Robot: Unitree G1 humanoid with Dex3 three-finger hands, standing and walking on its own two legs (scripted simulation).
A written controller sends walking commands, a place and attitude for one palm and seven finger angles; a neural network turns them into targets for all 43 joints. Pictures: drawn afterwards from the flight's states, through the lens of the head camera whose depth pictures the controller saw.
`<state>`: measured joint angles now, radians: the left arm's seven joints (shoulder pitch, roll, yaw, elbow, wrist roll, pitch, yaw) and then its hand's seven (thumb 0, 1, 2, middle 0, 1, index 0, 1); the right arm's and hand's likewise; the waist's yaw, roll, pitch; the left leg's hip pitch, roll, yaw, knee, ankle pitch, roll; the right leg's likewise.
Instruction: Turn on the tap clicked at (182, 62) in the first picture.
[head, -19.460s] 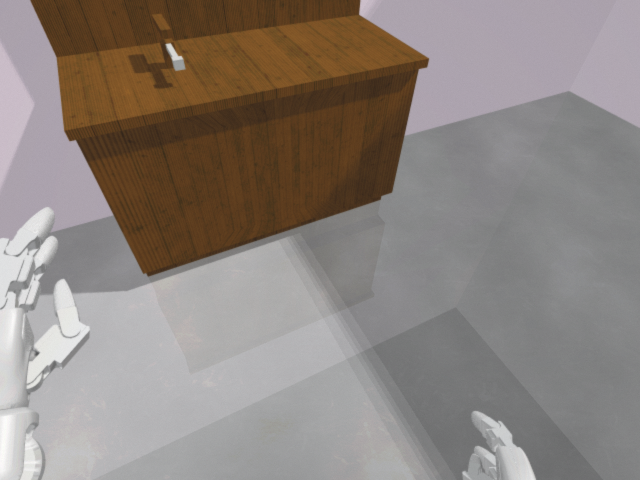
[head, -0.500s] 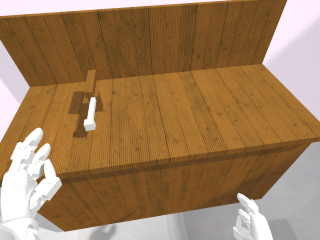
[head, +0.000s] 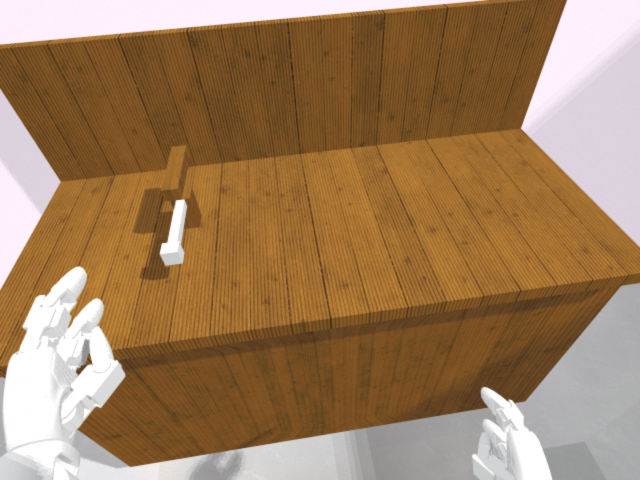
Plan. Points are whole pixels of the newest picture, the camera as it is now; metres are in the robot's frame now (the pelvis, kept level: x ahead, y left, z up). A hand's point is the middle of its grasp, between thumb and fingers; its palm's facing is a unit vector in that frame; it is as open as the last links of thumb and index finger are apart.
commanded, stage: turn the palm inward beside the body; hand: left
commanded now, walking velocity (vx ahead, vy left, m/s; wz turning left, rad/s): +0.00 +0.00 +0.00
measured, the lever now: (172, 253) +0.43 +0.31 +0.02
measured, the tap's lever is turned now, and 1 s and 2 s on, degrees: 0 0 0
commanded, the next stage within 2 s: reach beside the lever's end, fingers flat in 0.14 s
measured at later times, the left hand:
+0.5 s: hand (119, 358) +0.20 +0.24 +0.12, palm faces +0.48 -0.87 -0.12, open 7.4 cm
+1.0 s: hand (126, 331) +0.24 +0.26 +0.09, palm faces +0.47 -0.88 -0.09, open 7.5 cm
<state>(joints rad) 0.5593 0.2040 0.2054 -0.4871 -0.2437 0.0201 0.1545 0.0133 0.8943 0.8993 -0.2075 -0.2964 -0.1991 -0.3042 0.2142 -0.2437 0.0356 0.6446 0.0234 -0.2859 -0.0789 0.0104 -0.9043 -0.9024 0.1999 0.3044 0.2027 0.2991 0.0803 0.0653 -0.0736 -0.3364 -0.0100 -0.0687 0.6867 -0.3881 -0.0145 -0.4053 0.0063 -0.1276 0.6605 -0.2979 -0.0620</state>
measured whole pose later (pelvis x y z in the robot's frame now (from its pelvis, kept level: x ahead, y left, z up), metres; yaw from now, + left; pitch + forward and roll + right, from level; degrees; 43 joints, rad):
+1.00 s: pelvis +0.00 +0.02 +0.00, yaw -1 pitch +5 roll +0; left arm 0.28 0.20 0.27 -0.10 -0.22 -0.14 0.15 0.01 0.90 0.90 -0.20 -0.27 -0.19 -0.28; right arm 0.19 -0.24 0.02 0.69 0.01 -0.25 -0.08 0.01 -0.90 -0.90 0.20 0.30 0.20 0.30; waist 0.05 0.04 -0.05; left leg -0.41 -0.03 -0.05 0.71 -0.39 0.00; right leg -0.48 -0.01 -0.10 0.68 -0.29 -0.04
